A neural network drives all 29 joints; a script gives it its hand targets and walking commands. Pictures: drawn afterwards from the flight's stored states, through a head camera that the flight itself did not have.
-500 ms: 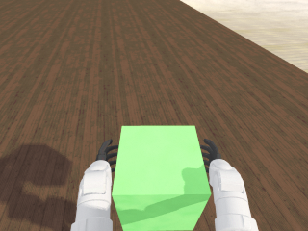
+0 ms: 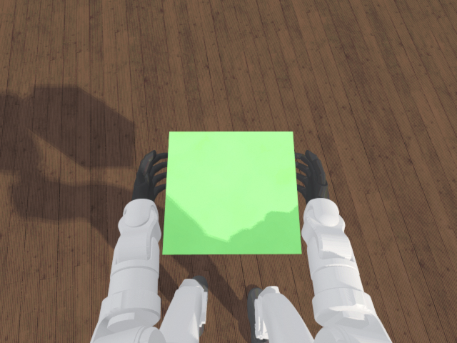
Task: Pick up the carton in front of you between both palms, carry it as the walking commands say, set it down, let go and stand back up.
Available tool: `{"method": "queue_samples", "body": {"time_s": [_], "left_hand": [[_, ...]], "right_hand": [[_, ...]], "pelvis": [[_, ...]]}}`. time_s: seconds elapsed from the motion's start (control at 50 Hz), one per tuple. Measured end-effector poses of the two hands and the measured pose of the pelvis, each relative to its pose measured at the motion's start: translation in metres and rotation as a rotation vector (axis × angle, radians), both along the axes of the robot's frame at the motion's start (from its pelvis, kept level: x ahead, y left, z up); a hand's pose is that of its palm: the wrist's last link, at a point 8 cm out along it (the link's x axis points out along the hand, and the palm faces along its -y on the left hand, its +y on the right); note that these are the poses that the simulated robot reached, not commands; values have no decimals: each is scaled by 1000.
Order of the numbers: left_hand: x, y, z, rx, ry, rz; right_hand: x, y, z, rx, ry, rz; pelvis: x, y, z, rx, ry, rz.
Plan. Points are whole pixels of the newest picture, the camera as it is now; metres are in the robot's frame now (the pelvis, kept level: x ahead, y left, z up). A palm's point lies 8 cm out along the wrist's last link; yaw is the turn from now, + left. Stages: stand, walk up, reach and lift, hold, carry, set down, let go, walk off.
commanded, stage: set down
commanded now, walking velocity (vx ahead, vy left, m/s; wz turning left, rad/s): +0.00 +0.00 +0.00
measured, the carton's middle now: (230, 202) +0.37 +0.02 -0.15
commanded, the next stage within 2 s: none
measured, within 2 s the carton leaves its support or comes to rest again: neither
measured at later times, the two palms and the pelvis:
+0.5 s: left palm (159, 188) +0.41 +0.18 -0.21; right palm (289, 187) +0.42 -0.12 -0.21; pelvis -0.04 +0.01 -0.14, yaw -1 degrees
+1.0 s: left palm (169, 193) +0.44 +0.19 -0.38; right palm (273, 189) +0.46 -0.11 -0.37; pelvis -0.06 +0.01 -0.26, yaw -2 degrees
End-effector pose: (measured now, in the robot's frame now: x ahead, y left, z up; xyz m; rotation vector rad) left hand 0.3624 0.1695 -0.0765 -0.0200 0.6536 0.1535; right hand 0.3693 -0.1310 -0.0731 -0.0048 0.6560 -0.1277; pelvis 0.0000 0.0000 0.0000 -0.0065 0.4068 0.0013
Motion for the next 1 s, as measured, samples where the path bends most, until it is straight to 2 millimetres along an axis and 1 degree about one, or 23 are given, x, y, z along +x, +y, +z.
{"method": "queue_samples", "body": {"time_s": [0.06, 0.14, 0.24, 0.34, 0.68, 1.0], "left_hand": [[8, 0, -17, -7, -25, 1], [18, 1, -34, -18, -42, 6], [30, 3, -55, -29, -24, 14], [37, 7, -83, -30, 2, 19], [62, 11, -200, -17, 15, 27], [81, 17, -299, 4, 44, 34]], "right_hand": [[6, 1, -18, 15, -24, -16], [16, 1, -35, 31, -41, -29], [27, 3, -56, 39, -24, -34], [37, 7, -82, 29, 2, -22], [67, 12, -199, 20, 14, -1], [91, 18, -300, 5, 42, 34]], "pelvis": [[-6, -1, -18, 0, 73, -2], [-15, -2, -42, 0, 134, -3], [-24, -1, -69, -3, 179, -4], [-31, 1, -95, -8, 229, -3], [-44, 10, -188, -18, 386, -14], [-56, 8, -260, -12, 426, -21]]}}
